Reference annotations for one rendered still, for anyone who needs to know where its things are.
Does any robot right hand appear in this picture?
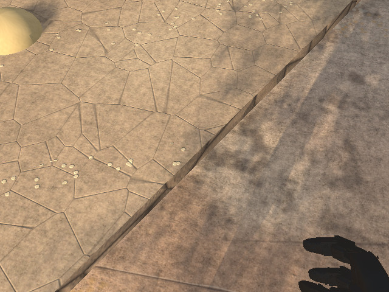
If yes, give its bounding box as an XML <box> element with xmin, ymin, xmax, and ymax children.
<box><xmin>298</xmin><ymin>235</ymin><xmax>389</xmax><ymax>292</ymax></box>

